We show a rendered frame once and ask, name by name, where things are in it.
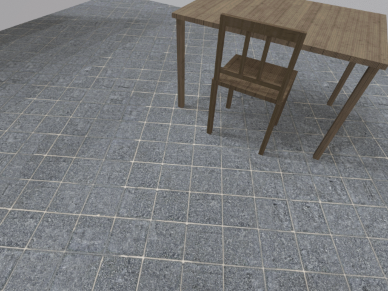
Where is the table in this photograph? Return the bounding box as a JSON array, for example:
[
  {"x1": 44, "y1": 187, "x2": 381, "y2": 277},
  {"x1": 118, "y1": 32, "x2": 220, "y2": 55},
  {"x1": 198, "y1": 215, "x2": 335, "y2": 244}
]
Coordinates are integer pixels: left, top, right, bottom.
[{"x1": 172, "y1": 0, "x2": 388, "y2": 160}]

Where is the chair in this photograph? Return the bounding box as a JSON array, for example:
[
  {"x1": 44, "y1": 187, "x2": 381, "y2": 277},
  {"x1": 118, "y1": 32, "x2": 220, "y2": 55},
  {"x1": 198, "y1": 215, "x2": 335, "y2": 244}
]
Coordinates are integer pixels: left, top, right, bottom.
[{"x1": 207, "y1": 13, "x2": 307, "y2": 156}]

